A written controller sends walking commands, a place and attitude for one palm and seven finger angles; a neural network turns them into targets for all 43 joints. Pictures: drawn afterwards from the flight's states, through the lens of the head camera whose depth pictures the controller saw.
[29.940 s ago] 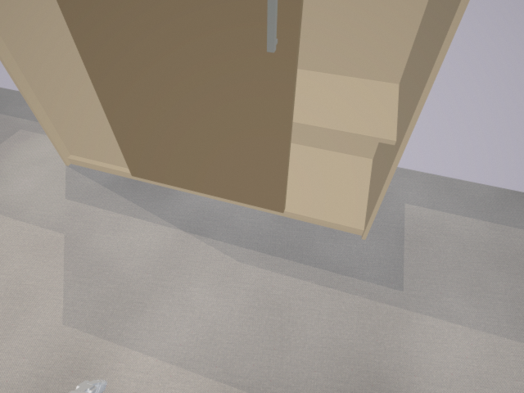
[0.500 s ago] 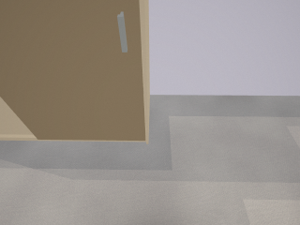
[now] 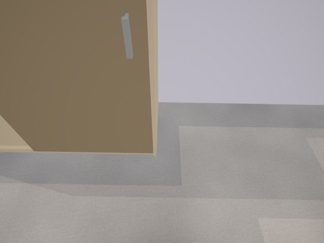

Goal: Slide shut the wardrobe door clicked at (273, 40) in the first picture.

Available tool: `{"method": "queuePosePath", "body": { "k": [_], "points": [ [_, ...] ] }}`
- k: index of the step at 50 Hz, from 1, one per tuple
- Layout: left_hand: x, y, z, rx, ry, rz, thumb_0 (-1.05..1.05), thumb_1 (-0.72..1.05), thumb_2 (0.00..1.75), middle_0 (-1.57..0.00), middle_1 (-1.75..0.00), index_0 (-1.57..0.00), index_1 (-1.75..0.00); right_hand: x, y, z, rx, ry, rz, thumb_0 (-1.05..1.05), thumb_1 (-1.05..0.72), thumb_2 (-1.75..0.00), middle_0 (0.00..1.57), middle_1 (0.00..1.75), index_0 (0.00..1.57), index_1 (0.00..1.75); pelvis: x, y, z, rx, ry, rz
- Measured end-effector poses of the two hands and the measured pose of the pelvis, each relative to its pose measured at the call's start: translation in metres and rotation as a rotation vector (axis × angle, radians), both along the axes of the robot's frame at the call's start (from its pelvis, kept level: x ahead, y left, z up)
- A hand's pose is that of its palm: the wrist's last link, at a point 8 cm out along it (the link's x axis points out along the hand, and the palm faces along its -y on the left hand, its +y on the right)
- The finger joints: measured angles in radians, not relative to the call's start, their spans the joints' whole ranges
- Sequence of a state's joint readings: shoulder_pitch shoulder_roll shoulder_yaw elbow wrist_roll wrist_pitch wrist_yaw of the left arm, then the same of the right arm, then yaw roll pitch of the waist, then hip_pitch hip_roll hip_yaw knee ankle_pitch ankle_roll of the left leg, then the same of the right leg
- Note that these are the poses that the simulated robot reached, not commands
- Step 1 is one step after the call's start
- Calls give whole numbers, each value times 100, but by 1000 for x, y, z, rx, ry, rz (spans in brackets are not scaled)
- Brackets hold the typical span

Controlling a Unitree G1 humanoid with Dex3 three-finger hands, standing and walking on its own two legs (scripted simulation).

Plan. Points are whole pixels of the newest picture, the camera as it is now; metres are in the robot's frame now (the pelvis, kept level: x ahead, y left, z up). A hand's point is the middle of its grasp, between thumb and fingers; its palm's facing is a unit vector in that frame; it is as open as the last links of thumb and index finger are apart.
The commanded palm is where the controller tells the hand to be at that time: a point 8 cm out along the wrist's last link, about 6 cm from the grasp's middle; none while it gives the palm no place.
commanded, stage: look to check the result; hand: left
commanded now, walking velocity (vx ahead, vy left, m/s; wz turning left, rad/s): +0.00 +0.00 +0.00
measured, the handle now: (128, 36) +0.75 +0.16 +0.13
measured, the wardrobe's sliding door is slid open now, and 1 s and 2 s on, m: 0.00 0.00 0.00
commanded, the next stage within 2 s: stand and wait in 0.38 s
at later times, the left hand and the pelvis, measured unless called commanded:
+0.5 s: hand out of the picture +0.11 +0.22 -0.15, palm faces -0.04 -0.94 -0.35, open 7.4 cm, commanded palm none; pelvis +0.02 -0.02 +0.00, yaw +0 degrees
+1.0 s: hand out of the picture +0.10 +0.20 -0.16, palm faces -0.06 -0.94 -0.35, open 7.4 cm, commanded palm none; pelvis +0.02 -0.04 +0.00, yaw -1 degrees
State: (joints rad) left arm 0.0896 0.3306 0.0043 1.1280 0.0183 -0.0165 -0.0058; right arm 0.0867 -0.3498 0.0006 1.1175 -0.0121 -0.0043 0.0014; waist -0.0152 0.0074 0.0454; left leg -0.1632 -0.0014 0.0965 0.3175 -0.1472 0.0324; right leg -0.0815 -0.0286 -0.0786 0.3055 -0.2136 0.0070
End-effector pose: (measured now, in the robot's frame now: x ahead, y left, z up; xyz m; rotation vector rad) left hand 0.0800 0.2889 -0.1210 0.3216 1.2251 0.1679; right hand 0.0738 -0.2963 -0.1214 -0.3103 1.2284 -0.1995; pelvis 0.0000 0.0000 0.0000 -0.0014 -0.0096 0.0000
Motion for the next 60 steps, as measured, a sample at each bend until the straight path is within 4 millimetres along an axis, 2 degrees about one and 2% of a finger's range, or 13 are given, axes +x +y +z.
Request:
{"method": "queuePosePath", "body": {
  "k": [11,25,34,43,60],
  "points": [
    [1,-5,3,23,38,15,0,90,90,-21,-30,-20,-30,10,-2,-8,26,27,-1,0,-91,-90,20,30,20,30,14,-9,0,5,4,-1],
    [21,-26,4,15,-3,1,0,90,90,-21,-30,-20,-30,21,-11,-9,39,3,-11,0,-91,-90,20,30,20,30,23,-23,0,9,-2,-9],
    [26,-37,3,9,-8,-8,0,90,90,-21,-30,-20,-30,14,-22,-9,29,14,-25,0,-91,-90,20,30,20,30,25,-31,0,10,-3,-15],
    [23,-41,3,15,0,-9,0,90,90,-21,-30,-20,-30,3,-30,-10,25,32,-41,0,-91,-90,20,30,20,30,23,-37,0,9,-9,-20],
    [13,-41,2,12,18,-12,0,90,90,-21,-30,-20,-30,-10,-31,-9,25,46,-54,0,-91,-90,20,30,20,30,16,-38,0,5,-15,-28]
  ]
}}
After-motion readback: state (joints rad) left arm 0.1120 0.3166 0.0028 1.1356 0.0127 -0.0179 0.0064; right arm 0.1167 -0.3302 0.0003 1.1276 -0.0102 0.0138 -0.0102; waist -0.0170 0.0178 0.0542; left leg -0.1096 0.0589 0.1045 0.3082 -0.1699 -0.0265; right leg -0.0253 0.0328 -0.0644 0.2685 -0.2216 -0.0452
